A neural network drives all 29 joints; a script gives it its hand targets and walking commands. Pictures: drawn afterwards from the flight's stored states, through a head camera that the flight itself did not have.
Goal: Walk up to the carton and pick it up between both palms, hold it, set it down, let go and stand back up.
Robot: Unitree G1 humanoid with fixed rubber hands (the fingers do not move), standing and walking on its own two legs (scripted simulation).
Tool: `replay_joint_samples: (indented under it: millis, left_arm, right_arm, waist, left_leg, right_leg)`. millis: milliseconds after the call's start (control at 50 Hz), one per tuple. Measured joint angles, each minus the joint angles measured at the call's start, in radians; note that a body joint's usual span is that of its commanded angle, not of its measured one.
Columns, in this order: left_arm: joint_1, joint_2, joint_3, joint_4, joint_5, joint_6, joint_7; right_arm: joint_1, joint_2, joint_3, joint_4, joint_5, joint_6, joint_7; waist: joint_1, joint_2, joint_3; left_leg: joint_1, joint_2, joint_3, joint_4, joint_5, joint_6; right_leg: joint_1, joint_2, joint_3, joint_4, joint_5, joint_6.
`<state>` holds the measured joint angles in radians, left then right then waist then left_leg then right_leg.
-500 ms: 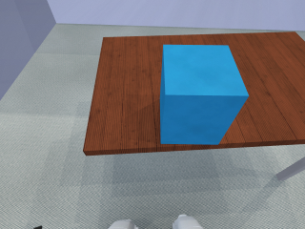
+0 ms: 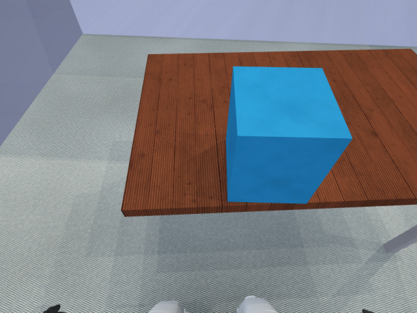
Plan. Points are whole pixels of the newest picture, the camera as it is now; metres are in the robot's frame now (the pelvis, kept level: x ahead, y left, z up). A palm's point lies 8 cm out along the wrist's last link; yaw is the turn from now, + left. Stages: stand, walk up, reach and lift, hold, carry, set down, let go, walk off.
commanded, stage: walk up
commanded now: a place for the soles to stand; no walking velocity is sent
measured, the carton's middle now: (271, 138) +0.48 -0.14 +0.02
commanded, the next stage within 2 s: none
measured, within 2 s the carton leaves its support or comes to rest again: neither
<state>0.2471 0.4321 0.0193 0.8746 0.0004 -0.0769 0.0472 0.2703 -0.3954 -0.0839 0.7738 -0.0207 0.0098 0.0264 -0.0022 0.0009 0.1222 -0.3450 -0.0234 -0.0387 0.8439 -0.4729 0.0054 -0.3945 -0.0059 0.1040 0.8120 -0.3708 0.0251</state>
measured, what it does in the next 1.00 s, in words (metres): steps to the right: right foot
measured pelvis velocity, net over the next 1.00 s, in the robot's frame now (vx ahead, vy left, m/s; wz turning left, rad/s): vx -0.02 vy -0.17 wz -0.02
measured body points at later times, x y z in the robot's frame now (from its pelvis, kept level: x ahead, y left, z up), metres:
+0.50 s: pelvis +0.01 +0.02 +0.00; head +0.04 +0.02 +0.45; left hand +0.09 +0.35 -0.10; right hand +0.12 -0.30 -0.10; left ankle +0.01 +0.13 -0.70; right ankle +0.04 -0.15 -0.70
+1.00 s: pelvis -0.02 -0.17 -0.02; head +0.00 -0.15 +0.43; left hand +0.08 +0.16 -0.13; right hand +0.04 -0.51 -0.10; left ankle -0.02 +0.06 -0.65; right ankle +0.03 -0.24 -0.70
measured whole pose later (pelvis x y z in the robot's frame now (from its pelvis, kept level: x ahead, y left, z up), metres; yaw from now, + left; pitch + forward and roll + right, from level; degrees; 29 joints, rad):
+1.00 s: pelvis -0.02 -0.17 -0.02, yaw -1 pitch -5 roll +4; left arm 0.19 0.46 0.09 0.86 0.00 0.07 -0.07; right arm 0.30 -0.40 -0.08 0.81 -0.03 -0.05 -0.11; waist 0.00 -0.13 0.15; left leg -0.43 0.03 -0.14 1.16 -0.56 0.00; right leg -0.45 0.04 0.06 0.99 -0.45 -0.04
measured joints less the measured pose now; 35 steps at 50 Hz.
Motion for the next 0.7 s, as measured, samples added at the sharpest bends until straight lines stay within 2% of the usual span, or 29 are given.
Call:
replay_joint_samples:
  millis: [60, 80, 120, 140, 180, 220, 260, 300, 360, 400, 420, 460, 500, 540, 600, 700]
  left_arm:
    - [0.0, 0.0, 0.0, 0.0, 0.0, -0.005, 0.0]
    - [0.0, 0.0, 0.0, 0.0, 0.0, -0.004, 0.0]
    - [-0.002, 0.0, 0.0, 0.001, 0.0, 0.004, 0.0]
    - [-0.006, 0.0, 0.0, 0.001, 0.0, 0.014, 0.0]
    - [-0.014, 0.0, 0.0, 0.001, 0.0, 0.028, 0.0]
    - [-0.018, 0.001, 0.0, 0.0, 0.0, 0.031, 0.0]
    - [-0.02, 0.001, 0.0, 0.0, 0.0, 0.028, 0.0]
    - [-0.019, 0.001, 0.0, 0.0, 0.0, 0.018, 0.0]
    - [-0.018, 0.001, 0.0, 0.0, 0.0, 0.0, 0.0]
    - [-0.017, 0.001, 0.0, 0.0, 0.0, -0.003, 0.0]
    - [-0.017, 0.001, 0.0, 0.0, 0.0, -0.003, 0.0]
    - [-0.019, 0.001, 0.0, 0.001, 0.0, 0.005, 0.0]
    - [-0.029, 0.003, 0.002, -0.001, 0.0, 0.033, -0.005]
    - [-0.06, 0.016, 0.01, -0.004, 0.0, 0.082, -0.018]
    - [-0.079, 0.044, 0.031, -0.014, 0.0, 0.127, -0.035]
    - [-0.08, 0.053, 0.049, -0.015, 0.0, 0.168, -0.061]
  right_arm:
    - [-0.031, 0.0, 0.0, 0.0, 0.0, 0.001, 0.0]
    - [-0.041, 0.0, -0.001, 0.0, 0.0, 0.001, 0.0]
    - [-0.055, 0.0, -0.003, 0.0, 0.0, -0.002, 0.0]
    - [-0.056, 0.0, 0.0, 0.0, 0.0, -0.004, 0.0]
    - [-0.052, 0.0, 0.006, 0.0, 0.0, -0.006, 0.0]
    - [-0.045, 0.0, 0.007, 0.0, 0.0, -0.007, 0.0]
    - [-0.038, 0.0, 0.007, 0.0, 0.0, -0.007, 0.0]
    - [-0.039, 0.0, 0.007, 0.0, 0.0, -0.007, 0.0]
    - [-0.051, 0.0, 0.007, 0.0, 0.004, -0.005, 0.0]
    - [-0.062, 0.0, 0.007, 0.0, 0.004, -0.002, 0.0]
    - [-0.066, 0.0, 0.006, 0.0, 0.004, -0.002, 0.0]
    - [-0.07, 0.0, 0.004, 0.0, 0.004, -0.003, 0.0]
    - [-0.056, 0.0, 0.007, 0.0, 0.009, -0.017, -0.003]
    - [-0.007, 0.0, 0.01, 0.001, 0.023, -0.049, -0.031]
    - [0.06, 0.0, 0.006, 0.003, 0.025, -0.057, -0.079]
    - [0.132, 0.0, -0.016, 0.002, 0.018, -0.065, -0.118]
  waist:
    - [0.0, 0.003, 0.0]
    - [0.0, 0.006, 0.0]
    - [0.0, 0.018, -0.001]
    - [0.0, 0.022, -0.001]
    - [0.0, 0.024, -0.004]
    - [0.0, 0.022, -0.004]
    - [0.0, 0.021, -0.004]
    - [0.0, 0.02, -0.004]
    - [0.0, 0.02, -0.004]
    - [0.0, 0.019, -0.004]
    - [0.0, 0.02, -0.004]
    - [0.0, 0.025, -0.005]
    - [-0.001, 0.024, -0.006]
    - [-0.001, 0.009, -0.005]
    - [-0.001, -0.048, -0.004]
    - [-0.001, -0.144, -0.005]
  left_leg:
    - [0.0, 0.0, 0.0, 0.016, -0.107, 0.004]
    - [-0.001, 0.0, 0.001, 0.016, -0.091, 0.007]
    - [-0.002, 0.0, -0.001, -0.011, 0.061, 0.013]
    - [-0.001, -0.001, -0.001, -0.012, 0.078, 0.011]
    - [-0.001, -0.001, -0.001, -0.013, 0.046, 0.01]
    - [-0.001, -0.001, -0.002, -0.013, 0.031, 0.01]
    - [-0.001, -0.001, -0.003, -0.013, 0.028, 0.01]
    - [-0.001, -0.001, -0.003, -0.013, 0.027, 0.008]
    - [-0.001, -0.001, -0.003, -0.005, 0.0, 0.001]
    - [-0.001, -0.001, 0.001, 0.007, -0.057, 0.001]
    - [-0.001, -0.001, 0.003, 0.007, -0.054, 0.004]
    - [-0.001, -0.001, 0.003, -0.01, 0.054, 0.013]
    - [-0.001, -0.001, 0.0, -0.01, 0.043, 0.014]
    - [-0.001, -0.001, -0.022, -0.01, 0.032, 0.007]
    - [-0.001, -0.001, -0.041, -0.011, 0.034, -0.015]
    - [-0.001, 0.009, -0.042, -0.011, 0.036, -0.046]
  right_leg:
    - [0.004, -0.006, 0.0, 0.0, -0.008, -0.006]
    - [0.004, -0.008, 0.0, 0.0, -0.009, -0.003]
    - [0.003, -0.008, 0.0, 0.001, -0.009, 0.017]
    - [0.003, -0.008, 0.0, 0.003, -0.009, 0.013]
    - [0.001, -0.006, 0.0, 0.009, -0.064, -0.014]
    - [0.001, -0.005, 0.0, 0.011, -0.09, -0.025]
    - [0.001, -0.005, -0.001, 0.011, -0.089, -0.024]
    - [0.002, -0.006, -0.001, -0.007, -0.007, -0.029]
    - [0.005, -0.009, -0.001, -0.008, -0.003, 0.011]
    - [0.008, -0.011, -0.001, -0.008, -0.012, -0.001]
    - [0.009, -0.013, -0.001, -0.008, -0.013, -0.004]
    - [0.009, -0.014, -0.001, -0.007, -0.013, 0.01]
    - [0.002, -0.008, -0.002, 0.02, -0.035, -0.01]
    - [-0.023, 0.012, -0.003, 0.128, -0.051, -0.03]
    - [-0.068, 0.024, -0.002, 0.248, -0.051, -0.049]
    - [-0.104, 0.023, -0.001, 0.265, -0.052, -0.058]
